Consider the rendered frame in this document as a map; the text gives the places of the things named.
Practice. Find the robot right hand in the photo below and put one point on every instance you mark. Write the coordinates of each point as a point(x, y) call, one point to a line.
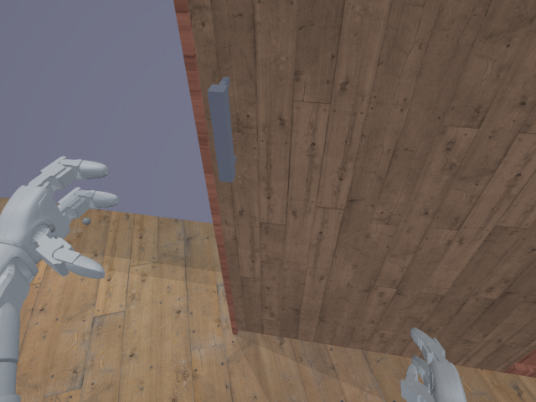
point(442, 382)

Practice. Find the left robot forearm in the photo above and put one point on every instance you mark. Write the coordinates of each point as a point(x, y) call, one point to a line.
point(17, 270)

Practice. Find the robot left hand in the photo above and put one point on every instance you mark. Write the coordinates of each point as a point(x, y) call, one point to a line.
point(25, 217)

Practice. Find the handle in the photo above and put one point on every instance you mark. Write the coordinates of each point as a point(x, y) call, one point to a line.
point(221, 123)

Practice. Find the wardrobe door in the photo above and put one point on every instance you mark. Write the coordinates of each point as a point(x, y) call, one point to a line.
point(529, 359)
point(385, 173)

